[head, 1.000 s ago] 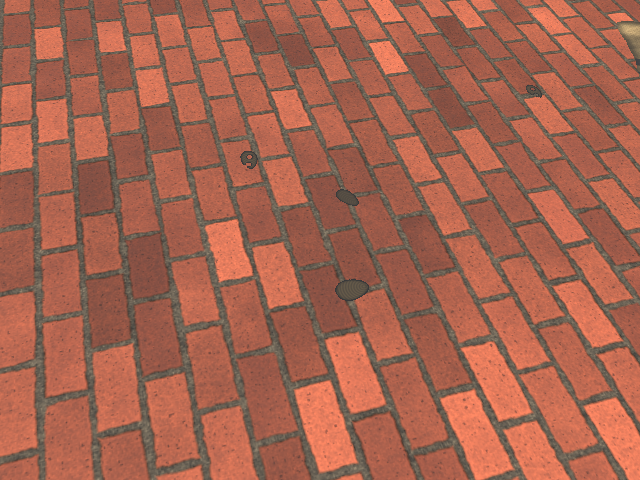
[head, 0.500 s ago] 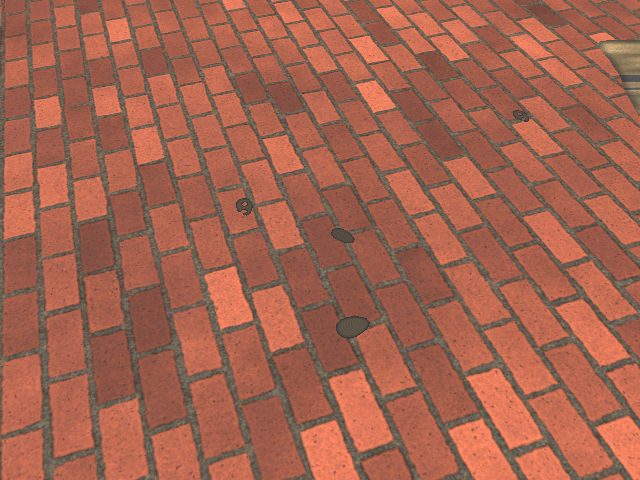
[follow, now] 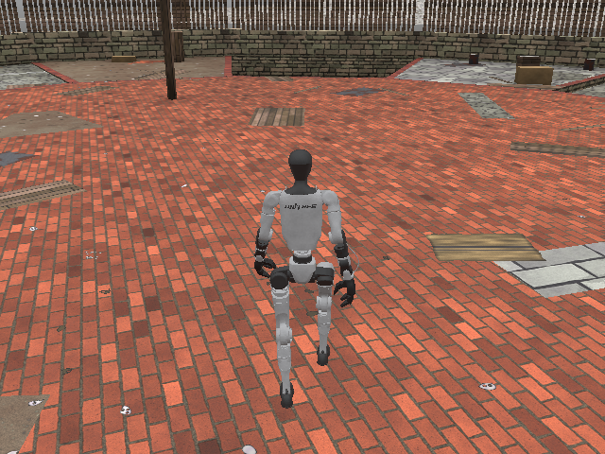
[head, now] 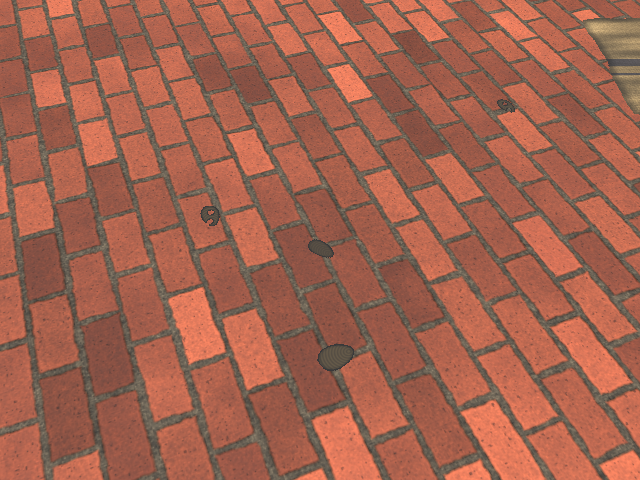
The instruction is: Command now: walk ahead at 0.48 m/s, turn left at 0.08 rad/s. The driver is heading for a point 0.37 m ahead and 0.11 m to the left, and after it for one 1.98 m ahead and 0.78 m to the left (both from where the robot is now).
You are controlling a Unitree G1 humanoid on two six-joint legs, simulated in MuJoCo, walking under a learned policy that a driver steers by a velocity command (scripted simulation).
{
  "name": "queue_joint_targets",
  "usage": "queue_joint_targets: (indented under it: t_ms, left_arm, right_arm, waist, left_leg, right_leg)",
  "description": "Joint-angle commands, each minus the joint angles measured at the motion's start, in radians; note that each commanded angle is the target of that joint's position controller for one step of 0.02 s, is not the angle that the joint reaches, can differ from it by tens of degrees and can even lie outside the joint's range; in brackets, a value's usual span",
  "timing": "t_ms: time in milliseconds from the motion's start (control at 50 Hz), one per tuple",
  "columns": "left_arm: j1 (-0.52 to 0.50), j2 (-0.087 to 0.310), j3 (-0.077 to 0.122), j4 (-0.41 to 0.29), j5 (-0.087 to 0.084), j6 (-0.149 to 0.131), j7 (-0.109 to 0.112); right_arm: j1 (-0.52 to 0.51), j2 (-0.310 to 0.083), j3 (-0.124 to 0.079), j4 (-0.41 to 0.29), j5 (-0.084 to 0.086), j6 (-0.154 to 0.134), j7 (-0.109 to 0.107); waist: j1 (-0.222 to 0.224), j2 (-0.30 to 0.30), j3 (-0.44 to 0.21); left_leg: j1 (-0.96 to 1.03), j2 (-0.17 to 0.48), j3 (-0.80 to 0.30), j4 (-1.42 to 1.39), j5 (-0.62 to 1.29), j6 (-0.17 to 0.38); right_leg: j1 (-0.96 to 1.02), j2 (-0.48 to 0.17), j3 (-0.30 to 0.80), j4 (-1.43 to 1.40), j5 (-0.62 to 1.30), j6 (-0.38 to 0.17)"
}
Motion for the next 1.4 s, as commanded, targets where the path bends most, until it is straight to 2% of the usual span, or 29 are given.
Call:
queue_joint_targets:
  t_ms: [20, 80, 100, 120, 140, 160, 180, 220, 320, 440, 520, 580, 640, 660, 680, 700, 740, 760, 800, 860, 1060, 1120, 1160, 1180, 1200, 1220, 1260, 1320, 1400]
  left_arm:
    - [-0.116, 0.067, 0.011, -0.098, -0.005, -0.023, 0.01]
    - [0.213, 0.124, 0.042, 0.0, -0.006, -0.046, 0.038]
    - [0.375, 0.186, 0.063, 0.034, 0.017, -0.056, 0.054]
    - [0.435, 0.288, 0.089, 0.034, 0.045, -0.054, 0.058]
    - [0.378, 0.236, 0.082, 0.023, 0.008, -0.044, 0.047]
    - [0.261, 0.173, 0.065, 0.009, -0.004, -0.044, 0.045]
    - [0.197, 0.111, 0.051, 0.001, -0.007, -0.053, 0.042]
    - [0.183, 0.063, 0.038, 0.022, -0.011, -0.068, 0.051]
    - [0.261, 0.072, 0.041, 0.057, -0.019, -0.104, 0.054]
    - [0.34, 0.073, 0.035, 0.088, -0.017, -0.101, 0.063]
    - [0.414, 0.096, 0.038, 0.116, -0.014, -0.085, 0.077]
    - [0.407, 0.13, 0.046, 0.118, -0.009, -0.066, 0.09]
    - [0.374, 0.168, 0.059, 0.096, -0.008, -0.039, 0.084]
    - [0.366, 0.14, 0.054, 0.066, -0.01, -0.041, 0.077]
    - [0.353, 0.058, 0.045, -0.022, -0.025, -0.052, 0.055]
    - [0.23, 0.127, 0.053, -0.052, -0.014, -0.067, 0.05]
    - [0.225, 0.109, 0.047, -0.051, -0.028, -0.09, 0.049]
    - [0.227, 0.106, 0.049, -0.049, -0.011, -0.078, 0.052]
    - [0.271, 0.086, 0.045, -0.046, 0.016, -0.037, 0.047]
    - [0.19, 0.075, 0.041, -0.083, 0.017, -0.012, 0.036]
    - [-0.145, 0.09, 0.021, -0.223, -0.003, -0.024, 0.022]
    - [-0.055, 0.126, 0.029, -0.215, -0.009, -0.039, 0.027]
    - [0.192, 0.176, 0.052, -0.144, -0.006, -0.057, 0.047]
    - [0.346, 0.236, 0.067, -0.13, 0.017, -0.067, 0.063]
    - [0.358, 0.325, 0.085, -0.134, 0.039, -0.059, 0.067]
    - [0.306, 0.267, 0.082, -0.132, 0.014, -0.045, 0.057]
    - [0.193, 0.116, 0.047, -0.138, 0.002, -0.048, 0.045]
    - [0.228, 0.112, 0.04, -0.086, -0.004, -0.07, 0.043]
    - [0.286, 0.126, 0.046, -0.043, -0.018, -0.093, 0.034]
  right_arm:
    - [0.031, -0.167, -0.031, -0.009, -0.001, -0.008, -0.012]
    - [-0.035, -0.199, -0.038, -0.016, -0.001, 0.0, -0.013]
    - [-0.031, -0.175, -0.03, -0.034, 0.009, -0.001, -0.008]
    - [0.106, -0.032, -0.002, -0.057, 0.046, 0.004, 0.002]
    - [0.072, -0.149, -0.033, -0.034, 0.022, 0.012, -0.008]
    - [-0.015, -0.165, -0.046, -0.059, 0.016, 0.015, -0.007]
    - [-0.061, -0.141, -0.041, -0.067, 0.013, 0.012, -0.002]
    - [-0.067, -0.112, -0.045, -0.064, -0.01, 0.034, 0.012]
    - [-0.169, -0.079, -0.047, -0.106, -0.015, 0.076, 0.036]
    - [-0.394, -0.059, -0.029, -0.19, -0.011, 0.07, 0.056]
    - [-0.503, -0.063, -0.02, -0.238, -0.018, 0.067, 0.062]
    - [-0.453, -0.089, -0.031, -0.234, -0.022, 0.07, 0.056]
    - [-0.174, -0.155, -0.071, -0.154, -0.028, 0.057, 0.037]
    - [-0.054, -0.244, -0.103, -0.128, -0.039, 0.054, 0.021]
    - [-0.119, -0.342, -0.127, -0.157, -0.024, 0.067, 0.016]
    - [-0.096, -0.323, -0.122, -0.156, -0.002, 0.078, 0.013]
    - [-0.185, -0.224, -0.099, -0.148, 0.005, 0.068, 0.002]
    - [-0.222, -0.199, -0.09, -0.153, 0.009, 0.058, -0.003]
    - [-0.232, -0.186, -0.08, -0.16, 0.016, 0.035, -0.003]
    - [-0.182, -0.221, -0.087, -0.149, 0.016, 0.018, 0.0]
    - [-0.006, -0.239, -0.089, -0.143, 0.0, 0.031, -0.009]
    - [-0.069, -0.269, -0.097, -0.168, -0.004, 0.029, -0.019]
    - [-0.116, -0.281, -0.098, -0.179, 0.001, 0.018, -0.007]
    - [-0.1, -0.215, -0.079, -0.2, 0.011, 0.008, 0.002]
    - [0.024, -0.113, -0.059, -0.225, 0.041, 0.009, 0.003]
    - [0.045, -0.192, -0.065, -0.197, 0.006, 0.019, -0.004]
    - [-0.079, -0.187, -0.061, -0.195, -0.01, 0.025, 0.006]
    - [-0.102, -0.159, -0.055, -0.208, -0.025, 0.045, 0.028]
    - [-0.211, -0.147, -0.044, -0.243, -0.029, 0.054, 0.039]
  waist:
    - [0.025, 0.131, 0.088]
    - [0.173, 0.117, -0.097]
    - [0.226, 0.061, -0.21]
    - [0.155, -0.172, -0.37]
    - [0.159, -0.075, -0.359]
    - [0.109, -0.03, -0.176]
    - [0.091, 0.003, -0.081]
    - [0.044, -0.02, -0.011]
    - [0.026, -0.016, 0.022]
    - [0.063, -0.009, 0.065]
    - [0.094, -0.014, 0.071]
    - [0.053, -0.051, 0.022]
    - [-0.073, -0.036, -0.131]
    - [-0.122, 0.063, -0.214]
    - [-0.036, 0.299, -0.257]
    - [-0.076, 0.105, -0.223]
    - [0.013, -0.011, -0.036]
    - [0.049, -0.026, -0.015]
    - [0.085, 0.011, -0.036]
    - [0.076, 0.034, -0.019]
    - [-0.05, 0.116, 0.007]
    - [0.015, 0.136, -0.007]
    - [0.134, 0.083, -0.125]
    - [0.186, -0.002, -0.26]
    - [0.112, -0.242, -0.357]
    - [0.082, -0.172, -0.306]
    - [0.067, 0.018, -0.075]
    - [0.039, -0.08, -0.048]
    - [0.042, -0.052, -0.026]
  left_leg:
    - [-0.063, 0.283, -0.105, 0.042, 0.701, 0.119]
    - [-0.09, 0.243, -0.081, 0.418, 0.974, 0.075]
    - [-0.277, 0.198, -0.064, 0.673, 0.688, 0.064]
    - [-0.641, 0.036, -0.004, 1.056, -0.037, 0.02]
    - [-0.703, 0.026, -0.11, 1.174, -0.186, 0.042]
    - [-0.738, 0.086, -0.118, 1.174, -0.089, 0.05]
    - [-0.717, 0.124, -0.109, 1.125, -0.019, 0.052]
    - [-0.646, 0.161, -0.105, 1.062, 0.025, 0.044]
    - [-0.748, 0.184, -0.071, 1.004, 0.132, 0.017]
    - [-0.793, 0.156, 0.017, 0.695, 0.323, 0.002]
    - [-0.772, 0.12, 0.094, 0.543, 0.287, 0.038]
    - [-0.662, 0.043, 0.139, 0.509, 0.144, 0.095]
    - [-0.323, -0.038, 0.115, 0.385, 0.057, 0.179]
    - [-0.093, 0.129, -0.12, 0.333, -0.037, 0.237]
    - [0.154, 0.398, -0.714, 0.208, -0.006, 0.406]
    - [0.132, 0.399, -0.714, 0.14, 0.053, 0.398]
    - [-0.106, 0.34, -0.486, 0.112, 0.254, 0.311]
    - [-0.186, 0.283, -0.408, 0.108, 0.346, 0.276]
    - [-0.267, 0.241, -0.339, 0.098, 0.476, 0.272]
    - [-0.304, 0.181, -0.285, 0.08, 0.488, 0.244]
    - [-0.119, 0.181, -0.366, 0.159, 0.537, 0.176]
    - [-0.16, 0.191, -0.395, 0.23, 0.614, 0.126]
    - [-0.233, 0.12, -0.339, 0.492, 0.733, 0.083]
    - [-0.351, 0.059, -0.28, 0.754, 0.508, 0.061]
    - [-0.654, -0.103, -0.177, 1.031, -0.205, 0.026]
    - [-0.746, -0.037, -0.188, 1.142, -0.212, 0.037]
    - [-0.737, 0.041, -0.171, 1.094, -0.051, 0.027]
    - [-0.667, 0.065, -0.153, 1.006, -0.02, 0.008]
    - [-0.758, 0.09, -0.129, 0.902, 0.041, -0.016]
  right_leg:
    - [0.056, 0.043, -0.022, -0.091, -0.02, -0.041]
    - [0.457, 0.111, -0.023, -0.194, -0.06, -0.095]
    - [0.725, -0.04, 0.126, -0.215, -0.153, -0.126]
    - [1.023, -0.373, 0.611, -0.276, -0.316, -0.233]
    - [0.917, -0.382, 0.769, -0.4, -0.395, -0.238]
    - [0.755, -0.341, 0.588, -0.428, -0.416, -0.204]
    - [0.616, -0.298, 0.456, -0.473, -0.325, -0.178]
    - [0.47, -0.217, 0.262, -0.516, -0.171, -0.116]
    - [0.472, -0.193, 0.066, -0.557, 0.019, -0.106]
    - [0.535, -0.153, -0.098, -0.539, 0.233, -0.074]
    - [0.67, -0.189, -0.15, -0.489, 0.4, -0.07]
    - [0.754, -0.208, -0.192, -0.33, 0.784, -0.062]
    - [0.671, -0.211, -0.206, 0.135, 0.755, -0.06]
    - [0.448, -0.171, -0.207, 0.442, 0.372, -0.03]
    - [-0.02, 0.088, -0.116, 0.811, -0.485, 0.038]
    - [-0.139, 0.048, 0.092, 0.826, -0.421, 0.027]
    - [-0.1, -0.039, 0.104, 0.644, -0.275, 0.018]
    - [-0.038, -0.058, 0.11, 0.574, -0.268, 0.029]
    - [0.055, -0.063, 0.105, 0.503, -0.268, 0.059]
    - [0.026, -0.061, 0.073, 0.377, -0.19, 0.09]
    - [-0.052, 0.018, 0.073, -0.018, 0.016, 0.072]
    - [0.152, 0.05, 0.089, -0.133, -0.053, 0.035]
    - [0.486, 0.073, 0.07, -0.216, -0.064, -0.008]
    - [0.711, -0.112, 0.252, -0.245, -0.236, -0.056]
    - [0.921, -0.376, 0.728, -0.35, -0.32, -0.17]
    - [0.834, -0.374, 0.873, -0.405, -0.437, -0.205]
    - [0.584, -0.267, 0.556, -0.435, -0.339, -0.167]
    - [0.488, -0.178, 0.335, -0.463, -0.025, -0.135]
    - [0.507, -0.179, 0.244, -0.514, 0.073, -0.166]
Keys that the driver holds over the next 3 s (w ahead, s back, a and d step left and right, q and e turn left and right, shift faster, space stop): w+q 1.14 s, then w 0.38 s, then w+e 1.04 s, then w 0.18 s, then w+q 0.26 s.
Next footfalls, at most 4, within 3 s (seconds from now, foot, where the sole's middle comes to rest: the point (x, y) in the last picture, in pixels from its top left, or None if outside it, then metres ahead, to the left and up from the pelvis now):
0.10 right None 0.24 -0.10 -0.77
0.64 left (257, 472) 0.49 0.11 -0.77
1.18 right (256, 317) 0.85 0.12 -0.77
1.66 left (121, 312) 0.87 0.44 -0.77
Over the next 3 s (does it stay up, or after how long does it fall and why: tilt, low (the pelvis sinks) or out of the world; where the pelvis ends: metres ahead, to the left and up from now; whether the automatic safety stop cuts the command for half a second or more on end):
stays up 1.45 0.56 0.01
